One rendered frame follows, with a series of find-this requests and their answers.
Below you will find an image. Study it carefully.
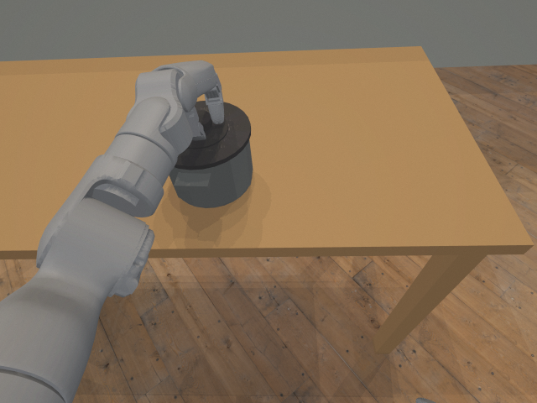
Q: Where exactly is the robot left hand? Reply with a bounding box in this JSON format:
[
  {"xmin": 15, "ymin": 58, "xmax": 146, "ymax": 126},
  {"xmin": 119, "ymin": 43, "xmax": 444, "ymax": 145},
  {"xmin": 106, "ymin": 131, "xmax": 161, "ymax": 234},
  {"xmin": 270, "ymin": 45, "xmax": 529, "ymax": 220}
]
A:
[{"xmin": 155, "ymin": 60, "xmax": 224, "ymax": 141}]

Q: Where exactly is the lid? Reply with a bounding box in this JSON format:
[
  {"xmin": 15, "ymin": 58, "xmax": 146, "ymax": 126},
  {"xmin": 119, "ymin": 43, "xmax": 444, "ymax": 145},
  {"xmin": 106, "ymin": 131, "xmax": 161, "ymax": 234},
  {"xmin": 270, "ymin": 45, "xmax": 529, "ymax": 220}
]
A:
[{"xmin": 175, "ymin": 101, "xmax": 251, "ymax": 170}]

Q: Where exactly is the robot left upper arm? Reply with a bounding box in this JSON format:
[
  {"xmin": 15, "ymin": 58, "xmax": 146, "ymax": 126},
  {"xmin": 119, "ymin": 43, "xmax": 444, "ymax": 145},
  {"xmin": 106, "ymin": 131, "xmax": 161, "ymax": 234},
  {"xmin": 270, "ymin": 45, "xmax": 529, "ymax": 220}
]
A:
[{"xmin": 0, "ymin": 195, "xmax": 154, "ymax": 403}]

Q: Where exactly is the robot left forearm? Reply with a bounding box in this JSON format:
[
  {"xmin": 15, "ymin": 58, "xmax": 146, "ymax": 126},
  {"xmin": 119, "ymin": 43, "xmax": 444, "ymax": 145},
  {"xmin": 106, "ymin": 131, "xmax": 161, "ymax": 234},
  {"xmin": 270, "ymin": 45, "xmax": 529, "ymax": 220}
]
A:
[{"xmin": 36, "ymin": 65, "xmax": 198, "ymax": 268}]

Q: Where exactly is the knob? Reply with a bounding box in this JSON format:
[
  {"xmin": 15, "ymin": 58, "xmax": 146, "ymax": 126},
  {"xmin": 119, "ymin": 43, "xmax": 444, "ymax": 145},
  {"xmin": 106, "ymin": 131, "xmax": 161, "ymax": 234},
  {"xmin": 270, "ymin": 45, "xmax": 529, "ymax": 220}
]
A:
[{"xmin": 197, "ymin": 110, "xmax": 212, "ymax": 132}]

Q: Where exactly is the pot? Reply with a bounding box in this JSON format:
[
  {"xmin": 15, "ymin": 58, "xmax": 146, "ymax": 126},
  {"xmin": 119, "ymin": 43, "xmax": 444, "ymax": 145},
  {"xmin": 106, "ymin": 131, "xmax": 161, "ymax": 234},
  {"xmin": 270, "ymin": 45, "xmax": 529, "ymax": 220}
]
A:
[{"xmin": 169, "ymin": 141, "xmax": 253, "ymax": 208}]

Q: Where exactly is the table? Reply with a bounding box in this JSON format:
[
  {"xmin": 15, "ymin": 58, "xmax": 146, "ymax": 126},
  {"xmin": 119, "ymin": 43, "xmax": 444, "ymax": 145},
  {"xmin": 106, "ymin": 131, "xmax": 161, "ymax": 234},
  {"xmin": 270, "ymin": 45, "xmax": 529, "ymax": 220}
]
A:
[{"xmin": 0, "ymin": 46, "xmax": 534, "ymax": 354}]

